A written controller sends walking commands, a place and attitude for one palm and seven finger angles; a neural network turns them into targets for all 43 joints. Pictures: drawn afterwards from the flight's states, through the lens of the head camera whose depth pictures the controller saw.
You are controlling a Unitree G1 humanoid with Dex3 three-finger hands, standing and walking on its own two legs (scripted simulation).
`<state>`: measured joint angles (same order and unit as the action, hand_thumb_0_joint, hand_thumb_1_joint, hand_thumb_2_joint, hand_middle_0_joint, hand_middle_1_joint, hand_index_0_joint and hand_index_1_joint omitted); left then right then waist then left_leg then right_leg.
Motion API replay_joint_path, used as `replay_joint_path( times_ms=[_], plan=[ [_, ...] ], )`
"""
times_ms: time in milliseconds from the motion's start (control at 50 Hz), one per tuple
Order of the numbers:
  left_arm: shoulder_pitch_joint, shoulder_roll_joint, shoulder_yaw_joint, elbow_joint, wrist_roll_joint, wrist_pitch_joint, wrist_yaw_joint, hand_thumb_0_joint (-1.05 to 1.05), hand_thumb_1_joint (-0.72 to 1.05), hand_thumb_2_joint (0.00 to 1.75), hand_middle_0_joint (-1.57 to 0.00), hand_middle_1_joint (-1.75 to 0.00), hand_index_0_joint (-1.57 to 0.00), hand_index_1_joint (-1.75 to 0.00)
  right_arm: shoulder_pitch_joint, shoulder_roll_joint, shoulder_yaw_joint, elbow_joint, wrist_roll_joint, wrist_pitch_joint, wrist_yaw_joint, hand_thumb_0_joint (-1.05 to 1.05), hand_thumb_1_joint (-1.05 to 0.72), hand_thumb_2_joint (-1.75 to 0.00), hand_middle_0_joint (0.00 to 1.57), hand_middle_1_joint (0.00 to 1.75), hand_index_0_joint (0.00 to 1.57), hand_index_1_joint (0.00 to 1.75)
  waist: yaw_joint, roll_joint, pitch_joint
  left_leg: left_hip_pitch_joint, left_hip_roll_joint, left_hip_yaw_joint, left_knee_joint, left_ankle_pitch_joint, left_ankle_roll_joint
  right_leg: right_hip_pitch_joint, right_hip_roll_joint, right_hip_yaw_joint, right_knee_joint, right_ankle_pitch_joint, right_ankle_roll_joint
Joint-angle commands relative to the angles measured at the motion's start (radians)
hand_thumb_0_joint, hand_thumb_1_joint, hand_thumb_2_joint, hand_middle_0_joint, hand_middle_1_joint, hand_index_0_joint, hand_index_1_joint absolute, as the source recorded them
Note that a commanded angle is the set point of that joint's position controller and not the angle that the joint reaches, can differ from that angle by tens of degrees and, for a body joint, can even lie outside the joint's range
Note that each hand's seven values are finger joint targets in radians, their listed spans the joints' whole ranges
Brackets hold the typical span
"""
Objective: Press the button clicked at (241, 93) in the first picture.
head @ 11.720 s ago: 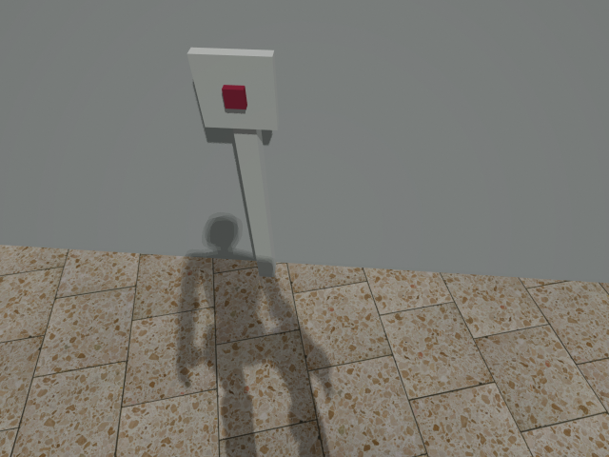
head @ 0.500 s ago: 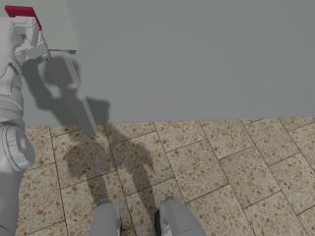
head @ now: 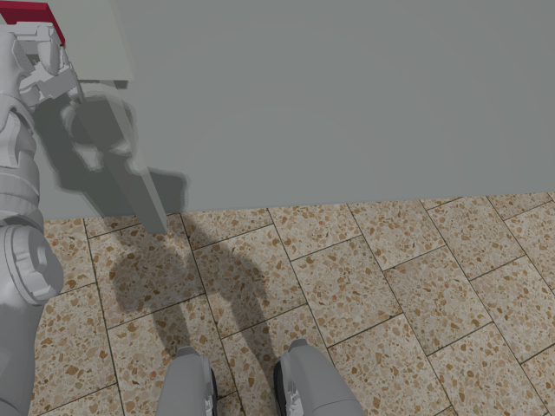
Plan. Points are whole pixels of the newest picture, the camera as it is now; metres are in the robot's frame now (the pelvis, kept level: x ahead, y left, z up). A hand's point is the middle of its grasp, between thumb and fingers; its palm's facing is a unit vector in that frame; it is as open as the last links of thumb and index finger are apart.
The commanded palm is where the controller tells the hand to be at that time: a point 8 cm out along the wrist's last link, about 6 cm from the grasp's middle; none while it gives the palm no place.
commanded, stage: pull the fist back off the button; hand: left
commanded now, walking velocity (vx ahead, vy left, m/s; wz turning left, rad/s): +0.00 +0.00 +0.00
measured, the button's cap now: (34, 20) +0.60 +0.23 +0.13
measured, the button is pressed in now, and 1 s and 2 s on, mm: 6 0 0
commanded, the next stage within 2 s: draw the hand back to the body in 0.72 s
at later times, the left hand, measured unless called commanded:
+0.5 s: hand (61, 115) +0.49 +0.21 +0.09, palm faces +0.02 -1.00 -0.03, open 3.1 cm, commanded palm +0.46 +0.25 +0.10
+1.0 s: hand (47, 141) +0.44 +0.20 +0.12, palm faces -0.01 -1.00 -0.03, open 3.1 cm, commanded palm +0.39 +0.26 +0.13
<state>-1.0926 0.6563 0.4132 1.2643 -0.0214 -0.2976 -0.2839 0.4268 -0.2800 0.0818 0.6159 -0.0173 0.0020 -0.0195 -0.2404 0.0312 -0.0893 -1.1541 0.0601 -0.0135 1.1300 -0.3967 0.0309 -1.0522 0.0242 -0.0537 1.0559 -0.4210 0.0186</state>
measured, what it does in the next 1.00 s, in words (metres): shifts its weight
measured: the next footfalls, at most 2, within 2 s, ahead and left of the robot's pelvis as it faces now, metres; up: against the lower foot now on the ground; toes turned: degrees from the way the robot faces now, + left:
none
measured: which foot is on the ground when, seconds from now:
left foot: down 0.00-1.00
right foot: down 0.00-1.00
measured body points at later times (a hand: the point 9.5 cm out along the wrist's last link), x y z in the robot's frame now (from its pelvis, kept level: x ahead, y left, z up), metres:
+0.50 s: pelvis +0.06 -0.01 +0.03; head +0.16 +0.01 +0.47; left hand +0.49 +0.26 +0.09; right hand +0.13 -0.27 -0.08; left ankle +0.07 +0.10 -0.65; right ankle +0.04 -0.14 -0.65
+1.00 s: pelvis +0.06 -0.02 +0.04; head +0.13 -0.01 +0.49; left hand +0.43 +0.26 +0.12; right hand +0.17 -0.27 -0.07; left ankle +0.07 +0.10 -0.65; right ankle +0.04 -0.14 -0.65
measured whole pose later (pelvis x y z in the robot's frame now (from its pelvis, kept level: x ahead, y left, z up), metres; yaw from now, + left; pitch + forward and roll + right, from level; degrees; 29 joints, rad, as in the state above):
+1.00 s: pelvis +0.06 -0.02 +0.04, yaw +2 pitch +14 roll -2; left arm -0.33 0.37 0.32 0.61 -0.25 -0.31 -0.34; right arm 0.30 -0.25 0.03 0.57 0.05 0.04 -0.03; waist -0.08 0.04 -0.12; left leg -0.73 0.05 0.01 0.92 -0.43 0.00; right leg -0.65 0.01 -0.03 0.88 -0.47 0.00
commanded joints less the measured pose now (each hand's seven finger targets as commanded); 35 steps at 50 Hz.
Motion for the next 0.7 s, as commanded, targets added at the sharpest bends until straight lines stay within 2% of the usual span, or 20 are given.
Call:
replay_joint_path(
  times_ms=[0,60,140,160,180,200,240,260,320,340,360,380,420,460,540,560,600,640,660,680],
  plan=[
    [-0.389,0.213,0.023,-0.26,-0.046,-0.055,0.029,0.0,0.9,0.9,-1.3,-1.5,-1.3,-1.5,0.154,-0.203,-0.091,-0.056,0.001,-0.003,-0.005,0.0,-0.9,-0.9,0.2,0.3,0.2,0.3,0.028,0.176,-0.471,0.573,-0.006,-0.093,-0.2,0.034,-0.006,0.073,0.033,-0.006,-0.169,0.018,-0.04],
    [-0.305,0.178,0.029,-0.305,-0.069,-0.064,0.026,0.0,0.9,0.9,-1.3,-1.5,-1.3,-1.5,0.147,-0.195,-0.099,-0.063,0.004,0.007,-0.002,0.0,-0.9,-0.9,0.2,0.3,0.2,0.3,0.049,0.153,-0.497,0.601,-0.01,-0.074,-0.198,0.112,-0.005,0.128,0.037,-0.005,-0.179,0.062,-0.042],
    [-0.18,0.119,0.018,-0.376,-0.094,-0.077,0.02,0.0,0.9,0.9,-1.3,-1.5,-1.3,-1.5,0.128,-0.18,-0.109,-0.076,0.014,0.02,0.005,0.0,-0.9,-0.9,0.2,0.3,0.2,0.3,0.078,0.124,-0.487,0.625,-0.016,-0.046,-0.206,0.197,-0.004,0.205,0.042,-0.001,-0.201,0.129,-0.04],
    [-0.151,0.127,0.032,-0.404,-0.097,-0.088,0.022,0.0,0.9,0.9,-1.3,-1.5,-1.3,-1.5,0.122,-0.18,-0.113,-0.077,0.014,0.023,0.005,0.0,-0.9,-0.9,0.2,0.3,0.2,0.3,0.088,0.123,-0.495,0.641,-0.015,-0.046,-0.205,0.228,-0.005,0.221,0.042,0.0,-0.198,0.155,-0.044],
    [-0.122,0.106,0.019,-0.423,-0.101,-0.094,0.021,0.0,0.9,0.9,-1.3,-1.5,-1.3,-1.5,0.114,-0.174,-0.113,-0.081,0.018,0.027,0.006,0.0,-0.9,-0.9,0.2,0.3,0.2,0.3,0.092,0.14,-0.486,0.655,-0.017,-0.041,-0.21,0.254,-0.008,0.227,0.042,-0.001,-0.199,0.178,-0.044],
    [-0.112,0.077,0.004,-0.445,-0.109,-0.1,0.021,0.0,0.9,0.9,-1.3,-1.5,-1.3,-1.5,0.106,-0.169,-0.115,-0.081,0.02,0.03,0.008,0.0,-0.9,-0.9,0.2,0.3,0.2,0.3,0.089,0.114,-0.478,0.657,-0.018,-0.039,-0.211,0.256,-0.006,0.24,0.044,-0.001,-0.204,0.189,-0.041],
    [-0.051,0.057,-0.002,-0.485,-0.121,-0.109,0.016,0.0,0.9,0.9,-1.3,-1.5,-1.3,-1.5,0.092,-0.163,-0.119,-0.088,0.026,0.035,0.008,0.0,-0.9,-0.9,0.2,0.3,0.2,0.3,0.1,0.108,-0.473,0.668,-0.022,-0.031,-0.216,0.287,-0.007,0.276,0.044,0.003,-0.207,0.231,-0.042],
    [-0.035,0.043,-0.007,-0.504,-0.126,-0.116,0.016,0.0,0.9,0.9,-1.3,-1.5,-1.3,-1.5,0.082,-0.16,-0.121,-0.087,0.028,0.035,0.007,0.0,-0.9,-0.9,0.2,0.3,0.2,0.3,0.102,0.126,-0.461,0.68,-0.024,-0.029,-0.214,0.316,-0.007,0.277,0.043,0.005,-0.207,0.257,-0.046],
    [0.024,0.039,0.0,-0.513,-0.141,-0.116,0.011,0.0,0.9,0.9,-1.3,-1.5,-1.3,-1.5,0.066,-0.156,-0.124,-0.086,0.034,0.04,0.002,0.0,-0.9,-0.9,0.2,0.3,0.2,0.3,0.106,0.071,-0.428,0.657,-0.028,-0.02,-0.218,0.336,-0.003,0.324,0.04,0.009,-0.211,0.309,-0.039],
    [0.041,0.033,-0.004,-0.537,-0.145,-0.12,0.009,0.0,0.9,0.9,-1.3,-1.5,-1.3,-1.5,0.058,-0.153,-0.124,-0.09,0.036,0.041,0.001,0.0,-0.9,-0.9,0.2,0.3,0.2,0.3,0.111,0.083,-0.44,0.665,-0.031,-0.016,-0.219,0.354,-0.003,0.343,0.038,0.014,-0.211,0.333,-0.039],
    [0.044,0.024,-0.015,-0.585,-0.144,-0.13,0.008,0.0,0.9,0.9,-1.3,-1.5,-1.3,-1.5,0.048,-0.148,-0.125,-0.091,0.037,0.039,0.0,0.0,-0.9,-0.9,0.2,0.3,0.2,0.3,0.117,0.136,-0.453,0.705,-0.03,-0.017,-0.214,0.412,-0.006,0.34,0.034,0.015,-0.205,0.366,-0.043],
    [0.072,-0.003,-0.028,-0.626,-0.154,-0.133,0.006,0.0,0.9,0.9,-1.3,-1.5,-1.3,-1.5,0.04,-0.143,-0.126,-0.094,0.038,0.037,0.001,0.0,-0.9,-0.9,0.2,0.3,0.2,0.3,0.122,0.144,-0.483,0.746,-0.029,-0.021,-0.215,0.452,-0.008,0.349,0.033,0.011,-0.204,0.389,-0.042],
    [0.162,-0.011,-0.021,-0.641,-0.174,-0.126,-0.002,0.0,0.9,0.9,-1.3,-1.5,-1.3,-1.5,0.026,-0.141,-0.127,-0.099,0.04,0.035,0.0,0.0,-0.9,-0.9,0.2,0.3,0.2,0.3,0.132,0.104,-0.475,0.741,-0.029,-0.018,-0.219,0.478,-0.008,0.388,0.032,0.013,-0.212,0.426,-0.039],
    [0.198,-0.032,-0.034,-0.639,-0.183,-0.116,-0.01,0.0,0.9,0.9,-1.3,-1.5,-1.3,-1.5,0.012,-0.14,-0.125,-0.102,0.044,0.035,-0.002,0.0,-0.9,-0.9,0.2,0.3,0.2,0.3,0.129,0.067,-0.435,0.705,-0.033,-0.013,-0.224,0.456,-0.004,0.406,0.031,0.015,-0.216,0.435,-0.037],
    [0.285,-0.026,-0.017,-0.698,-0.199,-0.107,-0.021,0.0,0.9,0.9,-1.3,-1.5,-1.3,-1.5,-0.018,-0.136,-0.127,-0.119,0.047,0.032,-0.007,0.0,-0.9,-0.9,0.2,0.3,0.2,0.3,0.146,0.053,-0.434,0.701,-0.038,-0.004,-0.236,0.472,-0.003,0.461,0.023,0.018,-0.222,0.482,-0.033],
    [0.302,-0.046,-0.037,-0.718,-0.204,-0.11,-0.026,0.0,0.9,0.9,-1.3,-1.5,-1.3,-1.5,-0.024,-0.133,-0.125,-0.12,0.048,0.029,-0.007,0.0,-0.9,-0.9,0.2,0.3,0.2,0.3,0.146,0.085,-0.426,0.713,-0.04,-0.003,-0.231,0.498,-0.002,0.458,0.023,0.022,-0.221,0.498,-0.036],
    [0.372,-0.054,-0.03,-0.775,-0.218,-0.113,-0.031,0.0,0.9,0.9,-1.3,-1.5,-1.3,-1.5,-0.039,-0.129,-0.126,-0.133,0.048,0.022,-0.004,0.0,-0.9,-0.9,0.2,0.3,0.2,0.3,0.161,0.084,-0.45,0.739,-0.038,-0.004,-0.237,0.523,-0.005,0.482,0.021,0.022,-0.224,0.519,-0.033],
    [0.354,-0.073,-0.052,-0.776,-0.224,-0.11,-0.035,0.0,0.9,0.9,-1.3,-1.5,-1.3,-1.5,-0.049,-0.128,-0.123,-0.127,0.05,0.019,-0.008,0.0,-0.9,-0.9,0.2,0.3,0.2,0.3,0.142,0.056,-0.409,0.716,-0.039,-0.004,-0.241,0.488,-0.003,0.473,0.022,0.02,-0.229,0.507,-0.03],
    [0.305,-0.086,-0.072,-0.777,-0.222,-0.111,-0.036,0.0,0.9,0.9,-1.3,-1.5,-1.3,-1.5,-0.052,-0.128,-0.122,-0.119,0.051,0.017,-0.011,0.0,-0.9,-0.9,0.2,0.3,0.2,0.3,0.126,0.066,-0.389,0.713,-0.04,-0.005,-0.235,0.47,-0.002,0.447,0.021,0.022,-0.229,0.492,-0.031],
    [0.275,-0.073,-0.059,-0.765,-0.22,-0.111,-0.034,0.0,0.9,0.9,-1.3,-1.5,-1.3,-1.5,-0.052,-0.131,-0.122,-0.109,0.049,0.015,-0.014,0.0,-0.9,-0.9,0.2,0.3,0.2,0.3,0.127,0.05,-0.392,0.709,-0.039,-0.013,-0.236,0.454,-0.005,0.44,0.02,0.019,-0.225,0.473,-0.031]
  ],
)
